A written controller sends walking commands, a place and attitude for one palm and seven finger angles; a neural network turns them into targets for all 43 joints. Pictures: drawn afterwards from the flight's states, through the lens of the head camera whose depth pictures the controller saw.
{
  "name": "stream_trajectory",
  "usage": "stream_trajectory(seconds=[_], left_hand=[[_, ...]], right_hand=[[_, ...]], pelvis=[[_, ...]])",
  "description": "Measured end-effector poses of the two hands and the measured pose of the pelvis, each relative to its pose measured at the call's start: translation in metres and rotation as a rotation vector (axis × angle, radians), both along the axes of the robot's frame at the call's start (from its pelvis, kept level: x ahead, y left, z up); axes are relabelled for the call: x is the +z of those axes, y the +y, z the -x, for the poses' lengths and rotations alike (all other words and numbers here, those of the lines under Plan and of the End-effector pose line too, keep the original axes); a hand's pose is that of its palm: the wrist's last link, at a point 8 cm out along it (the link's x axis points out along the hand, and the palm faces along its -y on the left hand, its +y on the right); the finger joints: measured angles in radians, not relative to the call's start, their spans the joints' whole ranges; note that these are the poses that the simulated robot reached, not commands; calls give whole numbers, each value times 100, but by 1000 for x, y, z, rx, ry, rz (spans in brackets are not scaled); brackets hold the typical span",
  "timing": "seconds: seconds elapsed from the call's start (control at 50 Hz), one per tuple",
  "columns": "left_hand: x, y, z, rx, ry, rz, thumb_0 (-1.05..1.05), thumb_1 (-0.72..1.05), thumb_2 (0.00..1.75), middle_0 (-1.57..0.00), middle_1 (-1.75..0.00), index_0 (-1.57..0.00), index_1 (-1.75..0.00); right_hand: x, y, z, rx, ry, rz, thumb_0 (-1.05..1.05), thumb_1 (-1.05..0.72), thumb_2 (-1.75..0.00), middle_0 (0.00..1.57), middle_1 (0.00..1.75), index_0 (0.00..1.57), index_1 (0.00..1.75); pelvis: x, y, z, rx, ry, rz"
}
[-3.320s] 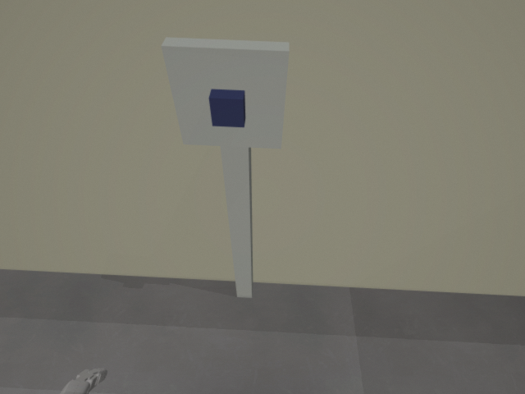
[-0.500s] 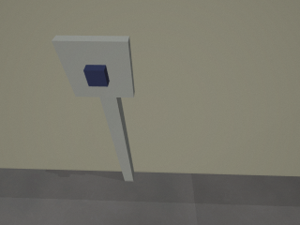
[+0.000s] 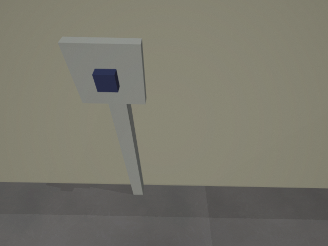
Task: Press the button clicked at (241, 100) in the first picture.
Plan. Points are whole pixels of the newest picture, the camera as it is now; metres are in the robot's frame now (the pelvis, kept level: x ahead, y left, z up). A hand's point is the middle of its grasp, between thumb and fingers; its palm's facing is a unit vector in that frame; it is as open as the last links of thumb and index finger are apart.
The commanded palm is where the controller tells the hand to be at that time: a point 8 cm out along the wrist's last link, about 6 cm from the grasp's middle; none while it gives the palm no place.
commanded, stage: look again from close up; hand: left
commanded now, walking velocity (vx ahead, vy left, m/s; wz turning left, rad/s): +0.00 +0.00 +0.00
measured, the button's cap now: (107, 79) +0.49 +0.18 +0.15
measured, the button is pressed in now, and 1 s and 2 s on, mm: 0 0 0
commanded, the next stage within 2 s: raise the hand and make a fist in 0.42 s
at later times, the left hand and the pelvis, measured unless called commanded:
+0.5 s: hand out of the picture +0.03 +0.17 -0.17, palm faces -0.01 -0.98 -0.21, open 7.3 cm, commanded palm none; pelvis +0.03 +0.00 +0.00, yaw -1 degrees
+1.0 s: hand (91, 239) +0.15 +0.18 -0.04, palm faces +0.16 -0.99 -0.03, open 5.0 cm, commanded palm +0.15 +0.22 +0.00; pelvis +0.02 -0.03 -0.06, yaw +3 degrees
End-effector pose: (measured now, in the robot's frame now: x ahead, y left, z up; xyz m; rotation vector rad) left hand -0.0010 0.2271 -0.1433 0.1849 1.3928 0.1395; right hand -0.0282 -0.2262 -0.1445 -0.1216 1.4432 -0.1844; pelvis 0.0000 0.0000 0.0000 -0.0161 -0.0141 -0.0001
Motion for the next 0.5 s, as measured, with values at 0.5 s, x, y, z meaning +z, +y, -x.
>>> stream_trajectory(seconds=[0.5], left_hand=[[4,-10,-31,-7,-18,6,0,91,90,-20,-30,-20,-30]], right_hand=[[-3,3,-56,37,-91,-25,0,-92,-90,20,30,20,30]], pelvis=[[1,-3,-29,-19,10,-31]])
